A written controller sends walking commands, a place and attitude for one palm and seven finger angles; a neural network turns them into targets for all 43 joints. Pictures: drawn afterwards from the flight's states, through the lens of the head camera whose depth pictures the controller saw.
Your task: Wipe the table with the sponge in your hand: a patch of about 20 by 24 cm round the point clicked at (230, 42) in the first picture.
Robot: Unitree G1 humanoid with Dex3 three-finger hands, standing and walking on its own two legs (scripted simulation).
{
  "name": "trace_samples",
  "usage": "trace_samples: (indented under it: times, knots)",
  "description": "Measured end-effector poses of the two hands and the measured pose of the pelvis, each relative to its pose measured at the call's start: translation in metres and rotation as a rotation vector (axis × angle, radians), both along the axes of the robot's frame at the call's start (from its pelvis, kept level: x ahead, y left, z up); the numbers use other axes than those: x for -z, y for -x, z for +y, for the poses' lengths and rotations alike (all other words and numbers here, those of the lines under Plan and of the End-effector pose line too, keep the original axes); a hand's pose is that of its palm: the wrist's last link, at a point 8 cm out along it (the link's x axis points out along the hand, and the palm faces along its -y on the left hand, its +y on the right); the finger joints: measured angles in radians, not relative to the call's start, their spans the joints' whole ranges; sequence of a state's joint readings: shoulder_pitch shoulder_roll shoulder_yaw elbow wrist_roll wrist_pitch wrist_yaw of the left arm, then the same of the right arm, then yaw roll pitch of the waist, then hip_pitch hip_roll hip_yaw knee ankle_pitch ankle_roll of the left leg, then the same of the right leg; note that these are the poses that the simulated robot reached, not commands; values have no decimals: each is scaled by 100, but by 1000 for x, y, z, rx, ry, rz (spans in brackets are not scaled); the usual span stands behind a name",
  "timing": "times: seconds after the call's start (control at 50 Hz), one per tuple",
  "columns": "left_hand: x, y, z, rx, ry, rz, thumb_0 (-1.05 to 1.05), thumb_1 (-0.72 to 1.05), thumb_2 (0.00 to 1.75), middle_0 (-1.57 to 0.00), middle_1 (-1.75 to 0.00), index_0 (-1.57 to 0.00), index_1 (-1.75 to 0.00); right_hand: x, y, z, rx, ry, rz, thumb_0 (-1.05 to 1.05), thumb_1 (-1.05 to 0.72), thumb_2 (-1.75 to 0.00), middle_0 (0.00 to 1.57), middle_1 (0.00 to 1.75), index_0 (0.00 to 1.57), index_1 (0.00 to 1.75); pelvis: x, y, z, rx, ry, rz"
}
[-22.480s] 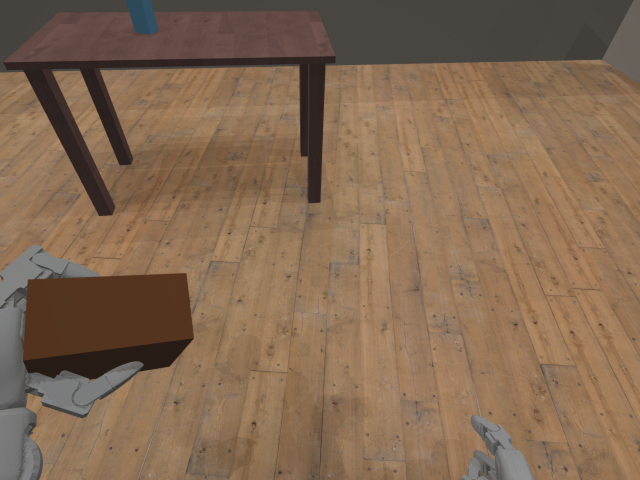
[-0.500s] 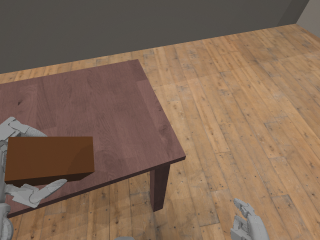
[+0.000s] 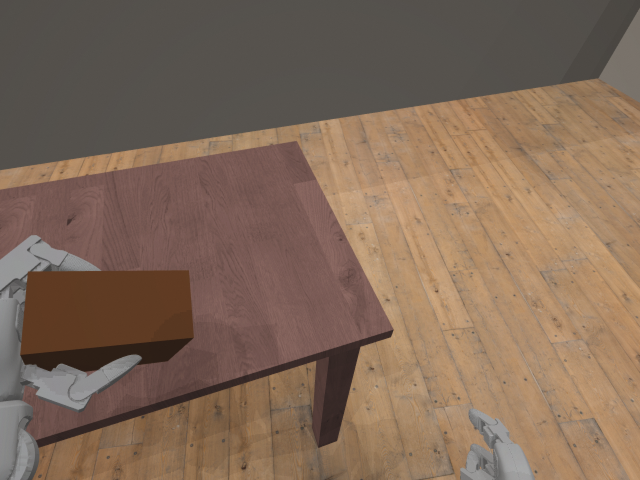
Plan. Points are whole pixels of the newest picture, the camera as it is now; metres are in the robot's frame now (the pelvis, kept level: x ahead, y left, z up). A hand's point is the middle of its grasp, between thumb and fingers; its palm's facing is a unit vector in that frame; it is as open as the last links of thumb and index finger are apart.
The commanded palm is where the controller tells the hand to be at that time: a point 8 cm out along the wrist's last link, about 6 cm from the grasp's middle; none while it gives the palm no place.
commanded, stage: come to a stop and stand still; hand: left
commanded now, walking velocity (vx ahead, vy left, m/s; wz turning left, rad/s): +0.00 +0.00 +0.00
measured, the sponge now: (133, 322) +0.23 +0.21 +0.14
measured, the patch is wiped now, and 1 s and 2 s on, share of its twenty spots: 0.00 0.00 0.00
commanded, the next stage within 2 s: look again from close up in 0.28 s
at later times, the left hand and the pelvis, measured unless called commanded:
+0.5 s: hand (28, 265) +0.25 +0.30 +0.19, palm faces +0.47 -0.78 -0.42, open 10.5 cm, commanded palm +0.16 +0.29 +0.17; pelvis -0.01 +0.01 +0.00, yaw -1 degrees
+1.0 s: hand (69, 276) +0.26 +0.28 +0.16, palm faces +0.32 -0.88 -0.36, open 10.5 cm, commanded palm +0.19 +0.31 +0.17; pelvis +0.02 +0.04 +0.00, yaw -2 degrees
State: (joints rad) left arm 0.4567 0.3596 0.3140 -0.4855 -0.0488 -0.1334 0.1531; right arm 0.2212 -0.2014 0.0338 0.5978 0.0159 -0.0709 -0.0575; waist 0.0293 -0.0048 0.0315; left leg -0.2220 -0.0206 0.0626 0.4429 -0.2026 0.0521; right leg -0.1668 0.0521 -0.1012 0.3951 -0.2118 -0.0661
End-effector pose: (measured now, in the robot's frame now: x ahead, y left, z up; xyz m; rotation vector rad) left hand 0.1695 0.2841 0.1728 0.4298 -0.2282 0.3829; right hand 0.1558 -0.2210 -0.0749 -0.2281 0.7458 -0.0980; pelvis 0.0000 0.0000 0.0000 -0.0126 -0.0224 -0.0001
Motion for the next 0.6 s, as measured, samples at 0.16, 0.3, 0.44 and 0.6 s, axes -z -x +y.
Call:
trace_samples:
  times: [0.16,0.3,0.44,0.6]
  knots:
    - [-5,-7,6,35,-19,1,-1,-54,103,-66,-137,-70,-136,-5,-2,19,0,-28,-34,1,-90,-90,21,30,20,30,-2,1,11,5,0,6]
    - [2,-6,13,33,-13,41,-1,-54,103,-66,-137,-70,-136,-6,0,18,12,-15,-30,1,-90,-90,21,30,20,30,-3,-1,15,8,2,10]
    - [-20,-22,34,27,-166,-56,-1,-54,103,-66,-137,-70,-136,-2,2,13,-50,27,2,1,-90,-90,20,30,20,30,1,5,11,-5,6,27]
    - [-14,-33,17,110,-65,-96,-1,-54,103,-66,-137,-70,-136,-6,7,8,18,-20,-58,1,-90,-90,21,30,20,30,3,2,22,54,4,29]
